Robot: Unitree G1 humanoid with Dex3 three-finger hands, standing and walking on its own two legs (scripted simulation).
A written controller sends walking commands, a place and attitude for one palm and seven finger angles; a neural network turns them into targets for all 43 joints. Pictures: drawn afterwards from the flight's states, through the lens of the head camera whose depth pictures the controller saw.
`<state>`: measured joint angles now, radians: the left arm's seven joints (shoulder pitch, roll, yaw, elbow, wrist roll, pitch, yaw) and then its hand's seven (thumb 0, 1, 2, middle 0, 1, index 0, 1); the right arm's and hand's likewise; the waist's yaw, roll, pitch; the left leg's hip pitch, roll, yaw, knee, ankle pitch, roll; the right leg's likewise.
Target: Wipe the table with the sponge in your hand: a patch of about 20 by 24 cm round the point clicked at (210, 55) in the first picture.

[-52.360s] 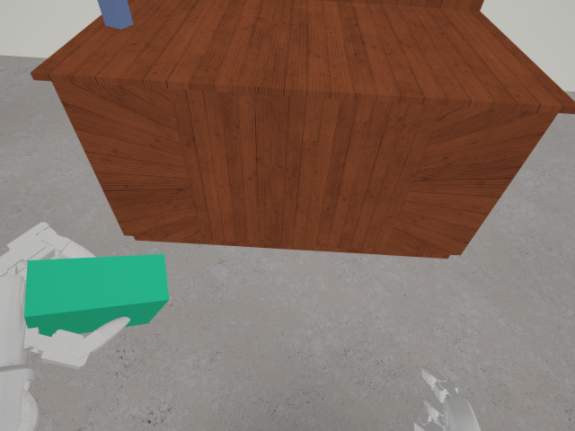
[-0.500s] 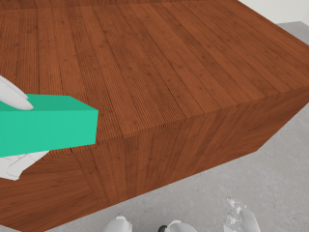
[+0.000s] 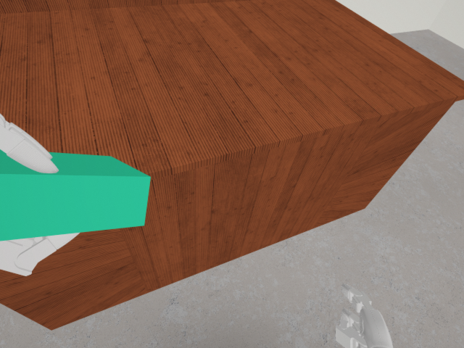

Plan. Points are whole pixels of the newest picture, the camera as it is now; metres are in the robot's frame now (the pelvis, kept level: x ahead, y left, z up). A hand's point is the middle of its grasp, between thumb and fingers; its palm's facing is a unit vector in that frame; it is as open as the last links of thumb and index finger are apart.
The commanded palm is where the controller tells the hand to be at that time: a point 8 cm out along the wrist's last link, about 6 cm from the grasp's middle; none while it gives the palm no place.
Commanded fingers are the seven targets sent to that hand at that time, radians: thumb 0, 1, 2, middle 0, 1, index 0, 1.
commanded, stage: stop stepping back and stand still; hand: left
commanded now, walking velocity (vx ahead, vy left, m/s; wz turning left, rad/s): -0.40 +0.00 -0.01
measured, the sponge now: (87, 187) +0.24 +0.17 +0.23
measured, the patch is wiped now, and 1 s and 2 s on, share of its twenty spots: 1.00 1.00 1.00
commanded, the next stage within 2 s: stand and wait in 1.06 s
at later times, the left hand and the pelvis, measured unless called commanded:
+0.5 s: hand out of the picture +0.07 +0.23 +0.27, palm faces +0.47 -0.83 -0.30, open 9.3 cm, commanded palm +0.02 +0.26 +0.27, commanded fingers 0.00 0.10 1.30 -1.20 -1.60 -1.20 -1.60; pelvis -0.15 -0.01 -0.01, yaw -1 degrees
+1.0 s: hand out of the picture +0.04 +0.18 +0.25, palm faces +0.41 -0.84 -0.37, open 9.3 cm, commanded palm -0.02 +0.24 +0.27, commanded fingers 0.00 0.10 1.30 -1.20 -1.60 -1.20 -1.60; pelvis -0.19 -0.04 -0.01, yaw -2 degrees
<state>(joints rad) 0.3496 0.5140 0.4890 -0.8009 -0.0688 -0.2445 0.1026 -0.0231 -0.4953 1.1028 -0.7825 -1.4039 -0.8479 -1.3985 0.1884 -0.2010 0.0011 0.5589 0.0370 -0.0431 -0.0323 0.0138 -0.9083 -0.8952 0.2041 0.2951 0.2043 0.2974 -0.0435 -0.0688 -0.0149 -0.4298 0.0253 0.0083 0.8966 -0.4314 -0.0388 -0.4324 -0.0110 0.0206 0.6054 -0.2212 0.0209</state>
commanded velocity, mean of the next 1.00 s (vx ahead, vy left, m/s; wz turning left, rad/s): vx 0.19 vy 0.03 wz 0.00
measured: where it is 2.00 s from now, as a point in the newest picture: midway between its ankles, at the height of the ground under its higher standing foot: outside the picture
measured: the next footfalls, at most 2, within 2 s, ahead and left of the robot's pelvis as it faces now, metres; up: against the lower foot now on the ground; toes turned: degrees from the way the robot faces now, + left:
left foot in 0.02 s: +0.00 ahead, +0.13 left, +0.00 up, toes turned +3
right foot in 0.30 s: -0.02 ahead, -0.13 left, +0.00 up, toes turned -2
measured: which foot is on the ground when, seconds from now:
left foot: up 0.00-0.00, down 0.02-0.32, up 0.34-0.50, down 0.52-1.00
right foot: down 0.00-0.04, up 0.06-0.28, down 0.30-0.54, up 0.56-0.86, down 0.88-1.00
